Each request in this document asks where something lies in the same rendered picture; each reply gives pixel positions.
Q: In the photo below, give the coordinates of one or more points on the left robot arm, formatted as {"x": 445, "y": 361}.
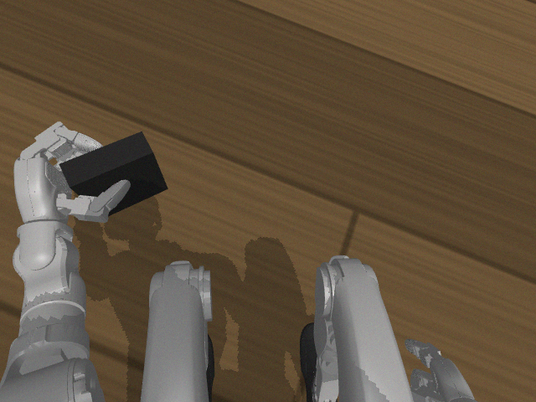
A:
{"x": 49, "y": 361}

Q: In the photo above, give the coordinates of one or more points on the carton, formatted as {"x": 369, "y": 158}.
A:
{"x": 130, "y": 158}

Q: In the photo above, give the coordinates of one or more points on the right robot hand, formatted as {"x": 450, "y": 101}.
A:
{"x": 445, "y": 382}

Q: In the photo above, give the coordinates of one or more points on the right robot foot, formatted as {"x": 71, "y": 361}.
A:
{"x": 308, "y": 357}

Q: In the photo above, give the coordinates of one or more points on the left robot hand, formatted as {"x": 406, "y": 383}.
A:
{"x": 41, "y": 189}

